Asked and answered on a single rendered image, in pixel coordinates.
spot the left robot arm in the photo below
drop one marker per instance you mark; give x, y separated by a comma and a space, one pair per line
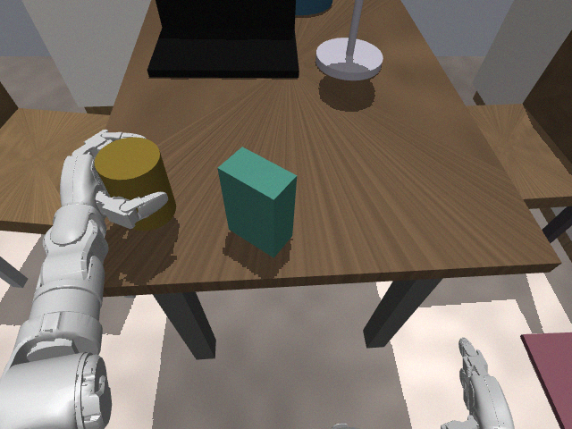
55, 378

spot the right robot hand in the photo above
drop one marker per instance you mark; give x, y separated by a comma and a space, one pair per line
483, 396

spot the desk lamp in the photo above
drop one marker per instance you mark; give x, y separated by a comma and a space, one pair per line
349, 58

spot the table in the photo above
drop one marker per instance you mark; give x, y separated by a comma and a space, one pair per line
395, 180

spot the left robot hand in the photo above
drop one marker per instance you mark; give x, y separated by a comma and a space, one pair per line
81, 184

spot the chair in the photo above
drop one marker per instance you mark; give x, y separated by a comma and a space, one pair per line
533, 140
33, 146

